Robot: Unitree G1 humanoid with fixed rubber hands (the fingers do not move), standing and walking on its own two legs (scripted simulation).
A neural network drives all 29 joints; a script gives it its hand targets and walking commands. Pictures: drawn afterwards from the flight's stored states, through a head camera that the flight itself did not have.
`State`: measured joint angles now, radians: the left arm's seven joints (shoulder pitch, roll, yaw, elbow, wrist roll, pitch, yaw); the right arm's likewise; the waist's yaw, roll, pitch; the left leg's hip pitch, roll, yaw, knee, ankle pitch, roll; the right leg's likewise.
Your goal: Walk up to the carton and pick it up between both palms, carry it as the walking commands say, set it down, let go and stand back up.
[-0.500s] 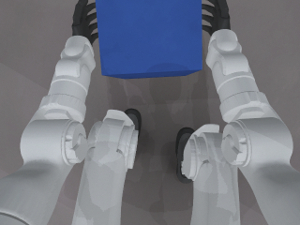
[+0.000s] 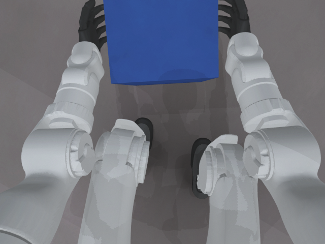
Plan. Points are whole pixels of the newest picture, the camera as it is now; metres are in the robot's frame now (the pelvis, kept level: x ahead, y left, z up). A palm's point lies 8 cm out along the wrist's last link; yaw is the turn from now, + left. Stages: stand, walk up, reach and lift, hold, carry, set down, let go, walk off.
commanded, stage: set down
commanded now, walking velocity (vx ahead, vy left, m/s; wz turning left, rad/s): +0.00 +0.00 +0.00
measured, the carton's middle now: (164, 41) +0.50 +0.08 -0.26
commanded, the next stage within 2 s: let go in 1.68 s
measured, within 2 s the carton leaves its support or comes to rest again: neither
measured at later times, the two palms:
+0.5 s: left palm (86, 36) +0.48 +0.23 -0.17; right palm (250, 26) +0.53 -0.10 -0.17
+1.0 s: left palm (22, 8) +0.48 +0.26 -0.03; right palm out of the picture +0.54 -0.10 -0.02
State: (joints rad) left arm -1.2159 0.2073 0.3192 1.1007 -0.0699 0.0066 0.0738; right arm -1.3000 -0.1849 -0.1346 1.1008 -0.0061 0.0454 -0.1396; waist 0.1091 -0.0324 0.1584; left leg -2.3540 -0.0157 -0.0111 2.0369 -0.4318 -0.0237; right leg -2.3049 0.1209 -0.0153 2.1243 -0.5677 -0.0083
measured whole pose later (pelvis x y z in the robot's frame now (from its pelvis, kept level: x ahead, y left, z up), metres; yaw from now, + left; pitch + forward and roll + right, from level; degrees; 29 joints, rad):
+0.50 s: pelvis +0.00 +0.00 +0.00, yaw +0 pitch +43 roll +1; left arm -1.21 0.23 0.27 1.06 -0.17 -0.04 0.10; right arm -1.29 -0.28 0.01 1.05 0.13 0.03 -0.15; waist 0.11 -0.02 0.17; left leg -2.35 -0.02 -0.01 2.04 -0.43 -0.03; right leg -2.30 0.12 -0.02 2.12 -0.57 0.00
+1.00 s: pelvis +0.02 +0.01 +0.09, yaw -1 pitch +45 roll -2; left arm -0.96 0.23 0.27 0.73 -0.12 0.14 0.08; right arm -1.08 -0.23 -0.10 0.78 0.11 0.19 -0.11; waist 0.09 -0.04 -0.04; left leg -2.12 -0.03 -0.03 1.80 -0.46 -0.01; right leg -2.05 0.10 -0.01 1.85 -0.59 0.00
